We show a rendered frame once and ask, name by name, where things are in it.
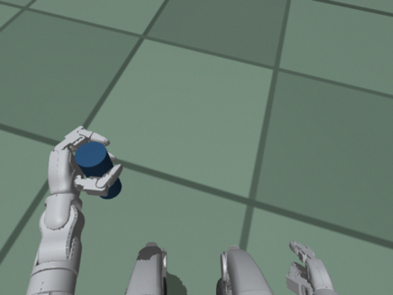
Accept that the right robot hand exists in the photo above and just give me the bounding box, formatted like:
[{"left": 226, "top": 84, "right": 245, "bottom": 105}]
[{"left": 286, "top": 241, "right": 335, "bottom": 295}]

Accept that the left robot hand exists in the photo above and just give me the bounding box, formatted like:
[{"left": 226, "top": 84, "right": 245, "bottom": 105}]
[{"left": 48, "top": 126, "right": 123, "bottom": 197}]

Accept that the left robot arm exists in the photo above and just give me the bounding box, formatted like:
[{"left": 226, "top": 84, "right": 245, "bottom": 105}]
[{"left": 26, "top": 192, "right": 85, "bottom": 295}]

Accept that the can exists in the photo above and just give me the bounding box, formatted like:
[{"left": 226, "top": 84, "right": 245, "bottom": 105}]
[{"left": 75, "top": 141, "right": 122, "bottom": 199}]

